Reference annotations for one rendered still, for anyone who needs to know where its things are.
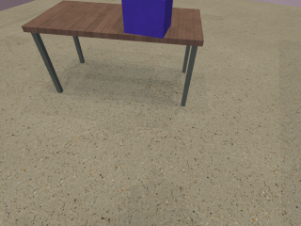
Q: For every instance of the table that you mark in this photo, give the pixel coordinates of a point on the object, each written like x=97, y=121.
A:
x=105, y=21

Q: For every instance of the carton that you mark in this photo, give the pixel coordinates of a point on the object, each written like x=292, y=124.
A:
x=151, y=18

